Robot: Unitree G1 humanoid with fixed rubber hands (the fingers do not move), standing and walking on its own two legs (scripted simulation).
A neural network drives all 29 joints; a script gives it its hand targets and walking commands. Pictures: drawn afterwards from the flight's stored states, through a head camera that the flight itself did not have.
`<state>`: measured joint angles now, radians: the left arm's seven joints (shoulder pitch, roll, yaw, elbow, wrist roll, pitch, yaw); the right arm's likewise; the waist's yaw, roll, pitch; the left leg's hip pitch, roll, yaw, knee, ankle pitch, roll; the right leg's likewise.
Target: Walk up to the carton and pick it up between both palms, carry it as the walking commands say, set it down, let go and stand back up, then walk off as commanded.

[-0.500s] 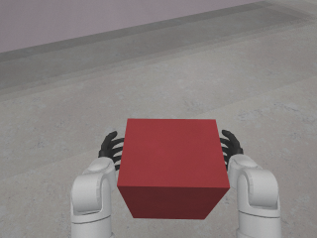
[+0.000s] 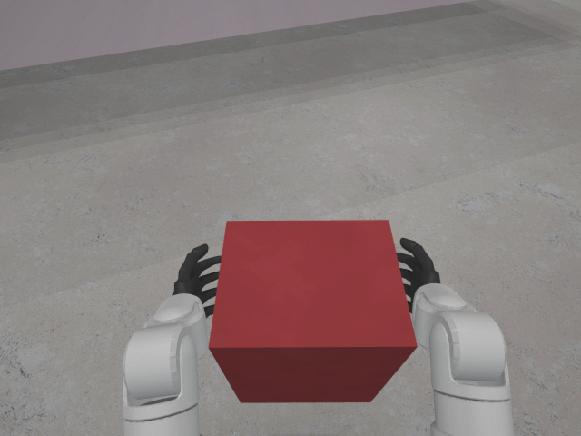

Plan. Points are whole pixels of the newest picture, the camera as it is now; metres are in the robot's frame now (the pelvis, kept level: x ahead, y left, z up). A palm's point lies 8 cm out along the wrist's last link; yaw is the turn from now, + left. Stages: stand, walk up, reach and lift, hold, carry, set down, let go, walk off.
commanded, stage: carry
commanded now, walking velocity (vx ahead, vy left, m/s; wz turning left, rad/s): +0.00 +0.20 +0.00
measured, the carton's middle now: (306, 321) +0.28 +0.00 +0.01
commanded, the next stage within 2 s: none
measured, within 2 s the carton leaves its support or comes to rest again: neither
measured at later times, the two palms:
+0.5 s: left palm (49, 357) +0.21 +0.30 +0.07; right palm (303, 336) +0.23 +0.01 +0.08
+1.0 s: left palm (6, 384) +0.18 +0.32 +0.10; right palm (291, 383) +0.17 +0.03 +0.10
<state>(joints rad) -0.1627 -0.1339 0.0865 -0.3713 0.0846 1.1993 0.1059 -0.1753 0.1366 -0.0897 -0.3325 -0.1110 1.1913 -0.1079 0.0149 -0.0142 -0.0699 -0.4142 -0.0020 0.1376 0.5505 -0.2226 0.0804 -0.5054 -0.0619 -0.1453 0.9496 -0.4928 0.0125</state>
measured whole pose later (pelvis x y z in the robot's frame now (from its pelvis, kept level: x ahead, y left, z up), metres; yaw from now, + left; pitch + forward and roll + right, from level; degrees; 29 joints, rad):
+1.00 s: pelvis -0.09 +0.18 +0.00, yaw +0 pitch +3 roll +0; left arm -0.16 -0.13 0.08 -0.31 0.11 1.23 0.09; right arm -0.17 0.13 -0.10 -0.29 -0.11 1.23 -0.11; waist -0.01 0.00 -0.13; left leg -0.39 0.00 0.12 0.49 -0.16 0.06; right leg -0.31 -0.04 -0.12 0.53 -0.27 0.00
